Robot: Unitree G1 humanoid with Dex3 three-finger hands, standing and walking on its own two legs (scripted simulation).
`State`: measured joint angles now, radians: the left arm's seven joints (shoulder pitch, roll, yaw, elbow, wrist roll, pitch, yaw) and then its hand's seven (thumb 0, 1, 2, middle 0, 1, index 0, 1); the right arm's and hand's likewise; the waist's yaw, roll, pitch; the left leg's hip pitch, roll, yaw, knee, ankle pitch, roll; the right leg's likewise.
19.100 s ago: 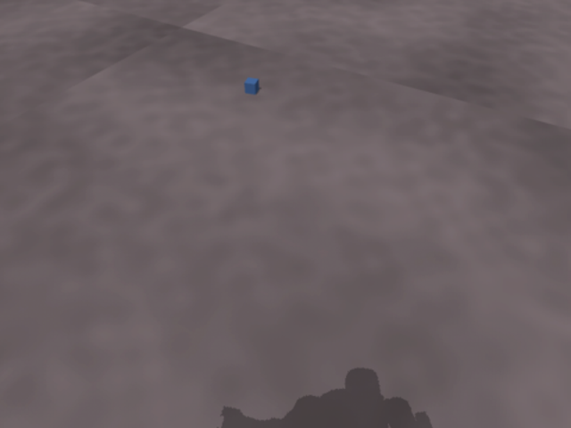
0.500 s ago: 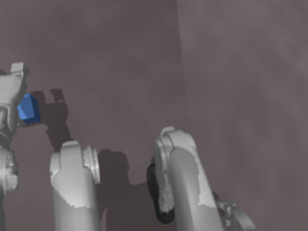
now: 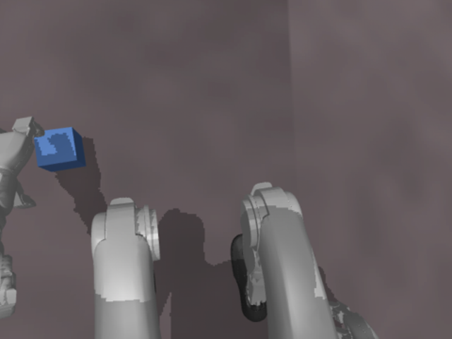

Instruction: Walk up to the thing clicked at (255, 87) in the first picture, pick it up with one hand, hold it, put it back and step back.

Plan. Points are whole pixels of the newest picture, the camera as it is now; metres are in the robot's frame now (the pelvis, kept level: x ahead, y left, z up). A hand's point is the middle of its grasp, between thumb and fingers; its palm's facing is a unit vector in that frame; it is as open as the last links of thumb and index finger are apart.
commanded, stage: approach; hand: left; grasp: from above
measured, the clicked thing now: (61, 150) +0.45 +0.30 -0.30
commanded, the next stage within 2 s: rest palm in 0.42 s
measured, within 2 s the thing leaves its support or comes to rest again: neither
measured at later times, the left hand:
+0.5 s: hand (23, 113) +0.48 +0.32 -0.15, palm faces -0.37 -0.08 -0.92, open 14.1 cm
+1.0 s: hand (43, 148) +0.43 +0.31 -0.22, palm faces -0.38 -0.12 -0.92, open 14.4 cm
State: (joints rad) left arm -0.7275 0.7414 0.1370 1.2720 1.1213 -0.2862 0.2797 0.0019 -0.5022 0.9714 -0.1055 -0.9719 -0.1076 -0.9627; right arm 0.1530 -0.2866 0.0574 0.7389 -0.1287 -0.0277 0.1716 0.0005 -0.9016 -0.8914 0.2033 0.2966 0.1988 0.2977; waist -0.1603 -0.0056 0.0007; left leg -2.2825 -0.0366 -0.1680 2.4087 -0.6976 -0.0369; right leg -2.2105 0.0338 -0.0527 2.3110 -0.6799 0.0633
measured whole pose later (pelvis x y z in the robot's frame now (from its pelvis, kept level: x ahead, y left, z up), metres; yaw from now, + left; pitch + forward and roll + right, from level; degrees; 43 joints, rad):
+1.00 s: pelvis +0.00 +0.00 -0.03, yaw -2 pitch +29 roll -10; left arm -0.92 0.87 0.16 1.59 1.36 -0.34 0.60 0.00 -0.54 1.03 -0.09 -0.93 -0.07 -0.94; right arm 0.08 -0.32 0.11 0.75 -0.21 -0.06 0.16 0.00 -0.89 -0.89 0.20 0.30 0.20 0.30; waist -0.28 -0.10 0.02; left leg -2.33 -0.03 -0.20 2.50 -0.69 -0.04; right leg -2.26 0.05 -0.08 2.37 -0.65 0.06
